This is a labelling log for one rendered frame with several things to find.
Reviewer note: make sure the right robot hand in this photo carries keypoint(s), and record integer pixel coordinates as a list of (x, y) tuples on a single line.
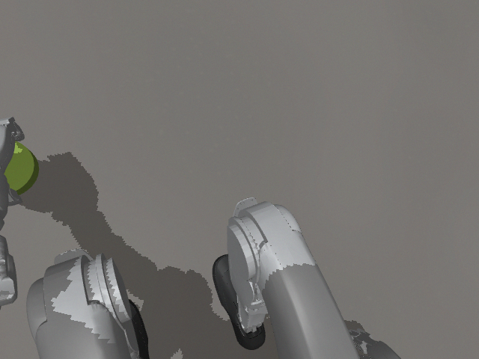
[(375, 350)]

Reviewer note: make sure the right robot foot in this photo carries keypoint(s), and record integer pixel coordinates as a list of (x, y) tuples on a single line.
[(228, 299)]

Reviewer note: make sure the tin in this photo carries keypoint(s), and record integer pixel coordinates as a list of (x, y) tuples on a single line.
[(23, 169)]

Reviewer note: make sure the left robot foot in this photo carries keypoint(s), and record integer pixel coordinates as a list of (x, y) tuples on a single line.
[(140, 332)]

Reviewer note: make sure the left robot hand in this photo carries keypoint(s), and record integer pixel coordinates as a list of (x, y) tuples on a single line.
[(9, 133)]

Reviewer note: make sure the left robot arm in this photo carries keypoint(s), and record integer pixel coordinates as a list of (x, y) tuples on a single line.
[(8, 281)]

